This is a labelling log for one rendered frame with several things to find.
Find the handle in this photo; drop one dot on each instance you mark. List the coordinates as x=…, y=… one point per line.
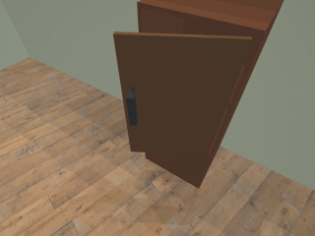
x=131, y=107

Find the cupboard door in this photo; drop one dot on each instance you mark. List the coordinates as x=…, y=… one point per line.
x=182, y=85

